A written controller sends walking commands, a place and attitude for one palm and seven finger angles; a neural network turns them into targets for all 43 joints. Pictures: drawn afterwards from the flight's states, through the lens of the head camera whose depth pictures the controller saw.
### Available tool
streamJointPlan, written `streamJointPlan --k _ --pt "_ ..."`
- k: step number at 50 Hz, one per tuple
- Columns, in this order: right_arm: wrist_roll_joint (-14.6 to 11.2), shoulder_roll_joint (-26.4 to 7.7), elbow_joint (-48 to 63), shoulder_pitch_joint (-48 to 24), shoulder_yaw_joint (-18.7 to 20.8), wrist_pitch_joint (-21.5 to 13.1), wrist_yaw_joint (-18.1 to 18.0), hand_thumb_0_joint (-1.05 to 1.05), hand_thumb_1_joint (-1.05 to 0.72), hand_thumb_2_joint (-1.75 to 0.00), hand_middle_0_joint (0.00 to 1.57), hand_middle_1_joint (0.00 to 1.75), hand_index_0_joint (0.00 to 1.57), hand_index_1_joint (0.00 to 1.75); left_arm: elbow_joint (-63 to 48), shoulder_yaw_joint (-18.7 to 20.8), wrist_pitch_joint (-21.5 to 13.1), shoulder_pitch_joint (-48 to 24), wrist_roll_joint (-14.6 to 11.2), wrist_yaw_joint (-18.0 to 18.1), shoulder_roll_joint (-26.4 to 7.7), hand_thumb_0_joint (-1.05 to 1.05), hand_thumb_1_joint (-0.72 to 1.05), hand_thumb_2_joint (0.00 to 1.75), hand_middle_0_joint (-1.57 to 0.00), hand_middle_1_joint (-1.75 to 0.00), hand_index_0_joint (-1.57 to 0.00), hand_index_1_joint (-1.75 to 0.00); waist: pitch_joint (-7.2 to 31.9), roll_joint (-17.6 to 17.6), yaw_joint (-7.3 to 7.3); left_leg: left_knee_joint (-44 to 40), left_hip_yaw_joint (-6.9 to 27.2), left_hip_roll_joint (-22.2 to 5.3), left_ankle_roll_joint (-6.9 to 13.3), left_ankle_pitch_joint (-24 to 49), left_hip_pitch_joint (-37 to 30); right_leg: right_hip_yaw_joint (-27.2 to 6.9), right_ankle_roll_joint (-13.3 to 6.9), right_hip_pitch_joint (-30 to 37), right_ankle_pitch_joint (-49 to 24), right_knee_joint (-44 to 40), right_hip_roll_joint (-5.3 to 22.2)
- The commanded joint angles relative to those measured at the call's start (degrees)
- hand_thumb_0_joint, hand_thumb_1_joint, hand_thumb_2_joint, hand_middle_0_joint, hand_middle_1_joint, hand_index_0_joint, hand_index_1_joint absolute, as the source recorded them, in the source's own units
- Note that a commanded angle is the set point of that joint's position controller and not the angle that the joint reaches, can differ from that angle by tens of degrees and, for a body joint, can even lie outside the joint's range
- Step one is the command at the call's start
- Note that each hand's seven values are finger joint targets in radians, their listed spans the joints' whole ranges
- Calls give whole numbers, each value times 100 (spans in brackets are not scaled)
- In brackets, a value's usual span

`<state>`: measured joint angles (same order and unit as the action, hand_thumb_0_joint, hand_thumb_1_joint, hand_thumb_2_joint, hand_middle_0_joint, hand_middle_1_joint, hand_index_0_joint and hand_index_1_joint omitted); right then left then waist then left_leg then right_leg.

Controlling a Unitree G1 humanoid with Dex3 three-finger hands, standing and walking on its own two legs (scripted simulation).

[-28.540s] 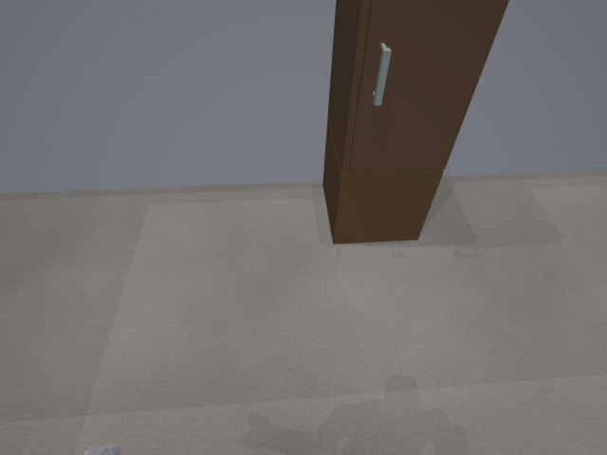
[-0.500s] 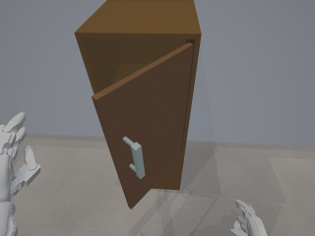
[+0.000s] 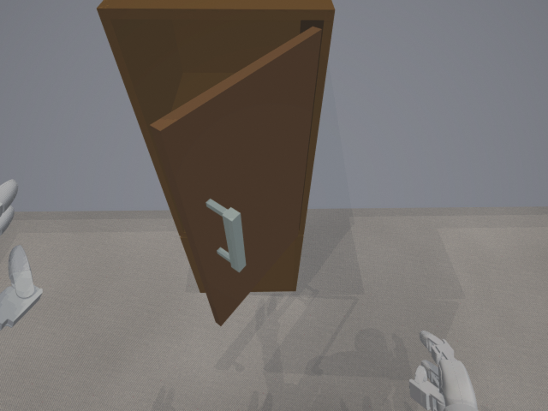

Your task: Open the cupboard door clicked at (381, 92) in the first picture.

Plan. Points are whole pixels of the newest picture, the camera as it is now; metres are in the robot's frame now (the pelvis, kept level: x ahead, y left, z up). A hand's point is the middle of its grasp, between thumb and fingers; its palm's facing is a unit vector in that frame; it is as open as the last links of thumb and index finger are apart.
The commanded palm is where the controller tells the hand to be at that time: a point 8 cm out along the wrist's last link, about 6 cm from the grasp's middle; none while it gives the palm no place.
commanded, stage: step back with the hand held close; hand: left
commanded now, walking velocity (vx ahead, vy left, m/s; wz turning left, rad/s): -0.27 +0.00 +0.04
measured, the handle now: (226, 237) +0.38 +0.11 +0.02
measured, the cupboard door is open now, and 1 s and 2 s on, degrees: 52 52 52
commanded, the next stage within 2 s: stop stepping back and stand still in 0.96 s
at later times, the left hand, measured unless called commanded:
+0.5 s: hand out of the picture +0.13 +0.26 +0.17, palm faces +0.50 -0.70 -0.51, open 7.4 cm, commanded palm +0.06 +0.30 +0.18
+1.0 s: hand out of the picture +0.08 +0.23 +0.16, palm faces +0.37 -0.80 -0.48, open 7.4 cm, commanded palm +0.02 +0.27 +0.18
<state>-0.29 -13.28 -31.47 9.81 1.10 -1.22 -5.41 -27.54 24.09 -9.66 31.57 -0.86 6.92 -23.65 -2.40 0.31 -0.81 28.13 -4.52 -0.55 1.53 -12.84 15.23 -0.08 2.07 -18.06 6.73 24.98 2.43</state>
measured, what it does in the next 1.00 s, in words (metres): walks backwards: right foot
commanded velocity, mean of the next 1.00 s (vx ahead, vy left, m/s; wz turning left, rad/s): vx -0.36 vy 0.00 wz -0.01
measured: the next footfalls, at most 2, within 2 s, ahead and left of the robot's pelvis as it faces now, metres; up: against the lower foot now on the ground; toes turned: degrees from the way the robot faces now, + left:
right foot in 0.84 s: -0.14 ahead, -0.14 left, +0.00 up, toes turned +3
left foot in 1.02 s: -0.05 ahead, +0.06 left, +0.00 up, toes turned +1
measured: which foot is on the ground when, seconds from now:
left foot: down 0.00-0.84, up 0.86-1.00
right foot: down 0.00-0.60, up 0.62-0.82, down 0.84-1.00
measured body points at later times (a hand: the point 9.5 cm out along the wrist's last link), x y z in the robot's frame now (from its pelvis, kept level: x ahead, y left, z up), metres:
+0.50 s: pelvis -0.06 -0.01 -0.02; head -0.04 +0.00 +0.43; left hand +0.10 +0.30 +0.19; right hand +0.12 -0.24 -0.10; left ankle +0.02 +0.10 -0.73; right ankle +0.07 -0.14 -0.74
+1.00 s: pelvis -0.13 -0.02 +0.00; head -0.10 +0.00 +0.45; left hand +0.06 +0.27 +0.19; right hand +0.06 -0.24 -0.08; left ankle -0.08 +0.07 -0.72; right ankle -0.18 -0.14 -0.73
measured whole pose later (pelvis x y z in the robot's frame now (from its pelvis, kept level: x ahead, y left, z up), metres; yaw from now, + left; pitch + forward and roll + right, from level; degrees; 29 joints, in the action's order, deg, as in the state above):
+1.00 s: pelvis -0.13 -0.02 +0.00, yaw -1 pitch +3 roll +0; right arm 0.5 -10.0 -36.8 7.7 -1.8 -5.6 -4.8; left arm -30.4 23.5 -11.8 29.2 -0.8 7.1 -24.4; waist -0.8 -2.5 -1.6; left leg 33.7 -3.6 0.3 -1.2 -8.1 24.2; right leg -2.3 -0.3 -12.4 16.7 28.0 -1.7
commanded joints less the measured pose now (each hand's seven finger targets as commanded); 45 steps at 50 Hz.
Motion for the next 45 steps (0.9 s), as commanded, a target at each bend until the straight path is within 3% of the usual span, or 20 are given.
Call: streamJointPlan --k 1,4,13,17,20,23,26,27,29,30,31,33,34,38,40,41,42,43,44,45 --pt "18 -731 1021 -498 227 -399 -21 0 -90 -90 20 30 20 30 -1176 770 -494 -213 63 221 -925 0 90 90 -20 -30 -20 -30 574 459 -4 -1091 677 -572 268 -1402 1630 -162 -117 1411 32 466 -55" --pt "35 -757 1034 -403 244 -500 -27 0 -90 -90 20 30 20 30 -1345 785 -600 -443 157 253 -911 0 90 90 -20 -30 -20 -30 458 424 39 -1052 814 -595 341 -2169 2158 -245 -127 1450 461 566 -58" --pt "62 -722 865 -244 234 -754 -16 0 -90 -90 20 30 20 30 -1465 872 -790 -589 146 305 -954 0 90 90 -20 -30 -20 -30 463 374 102 -614 881 -459 255 -2411 1994 -482 -211 698 1270 349 36" --pt "65 -705 833 -254 226 -837 -13 0 -90 -90 20 30 20 30 -1420 974 -856 -442 153 319 -971 0 90 90 -20 -30 -20 -30 549 475 62 -887 1090 -653 364 -2387 2405 -377 -147 1155 600 923 -193" --pt "62 -726 827 -296 280 -855 0 0 -90 -90 20 30 20 30 -1283 1084 -927 -395 189 279 -1000 0 90 90 -20 -30 -20 -30 526 362 67 -651 972 -597 419 -2741 2817 -735 -179 1364 593 928 -158" --pt "74 -667 706 -210 289 -806 59 0 -90 -90 20 30 20 30 -1266 989 -903 -531 110 259 -1019 0 90 90 -20 -30 -20 -30 451 -389 127 545 589 -68 125 -2127 1785 -1420 -490 -12 1165 -153 428" --pt "69 -555 527 -147 260 -688 118 0 -90 -90 20 30 20 30 -1394 911 -855 -452 -3 327 -1113 0 90 90 -20 -30 -20 -30 834 -823 166 1217 423 154 -66 -1227 241 -1244 -657 -1123 1477 -648 831" --pt "56 -574 530 -179 269 -649 109 0 -90 -90 20 30 20 30 -1453 945 -849 -425 -15 348 -1152 0 90 90 -20 -30 -20 -30 817 -707 174 995 503 107 -27 -1304 148 -1094 -577 -1225 1544 -549 723" --pt "73 -693 632 -247 268 -625 36 0 -90 -90 20 30 20 30 -1668 967 -881 -355 -17 365 -1128 0 90 90 -20 -30 -20 -30 611 319 203 -175 1297 -451 226 -2173 852 -666 -305 -1003 1885 387 168" --pt "118 -776 718 -360 282 -688 -7 0 -90 -90 20 30 20 30 -1816 1051 -929 -326 33 374 -1074 0 90 90 -20 -30 -20 -30 646 1333 178 -1346 2157 -1196 574 -3111 2200 -285 -100 152 1517 1822 -371" --pt "202 -736 711 -391 318 -768 -39 0 -90 -90 20 30 20 30 -1929 1180 -929 -364 104 410 -1048 0 90 90 -20 -30 -20 -30 836 1911 130 -2212 2967 -1935 908 -3329 2994 -1 5 1023 1334 3516 -883" --pt "181 -572 528 -293 421 -944 -13 0 -90 -90 20 30 20 30 -1913 1337 -935 -274 56 429 -1341 0 90 90 -20 -30 -20 -30 1204 870 120 -1569 2496 -1946 936 -1431 1664 -401 -102 193 2020 4238 -828" --pt "109 -631 468 -429 449 -1016 75 0 -90 -90 20 30 20 30 -1506 1121 -889 4 -35 386 -1033 0 90 90 -20 -30 -20 -30 1089 994 57 -1466 1977 -1811 859 -1584 1413 -328 -116 41 2111 4127 -759" --pt "161 -502 273 -411 280 -1124 180 0 -90 -90 20 30 20 30 -1631 742 -797 -226 -147 321 -895 0 90 90 -20 -30 -20 -30 748 1457 68 -1547 1518 -1426 485 -959 703 150 -286 202 2337 1409 -555" --pt "173 -527 142 -388 258 -1106 195 0 -90 -90 20 30 20 30 -1549 646 -839 -452 -184 215 -959 0 90 90 -20 -30 -20 -30 781 909 61 -850 1143 -1095 98 -180 51 -150 -475 166 1420 -735 -216" --pt "149 -436 103 -336 230 -1003 202 0 -90 -90 20 30 20 30 -1532 667 -866 -595 -170 190 -1153 0 90 90 -20 -30 -20 -30 943 -77 128 199 682 -642 -171 64 -159 -1350 -846 -67 434 -1149 642" --pt "139 -368 136 -482 169 -952 159 0 -90 -90 20 30 20 30 -1516 835 -879 -805 -145 235 -1482 0 90 90 -20 -30 -20 -30 957 -925 56 1422 274 -210 -373 -359 -154 -2092 -1083 -579 -680 -1380 1577" --pt "228 -349 111 -534 93 -954 120 0 -90 -90 20 30 20 30 -1362 880 -918 -890 -61 309 -1518 0 90 90 -20 -30 -20 -30 884 -656 -28 2104 278 -45 -374 -971 458 -1884 -1171 -236 -3033 -949 1726" --pt "85 -337 181 -578 155 -924 108 0 -90 -90 20 30 20 30 -1118 614 -732 -784 -23 250 -1257 0 90 90 -20 -30 -20 -30 1172 -1401 -13 2348 397 182 -325 -1153 1148 -1326 -955 801 -4688 -312 1411" --pt "66 -306 346 -651 100 -883 73 0 -90 -90 20 30 20 30 -1172 767 -610 -705 13 223 -1363 0 90 90 -20 -30 -20 -30 1234 -1638 -37 2121 304 115 -294 -1084 1275 -940 -820 1263 -5360 18 1247"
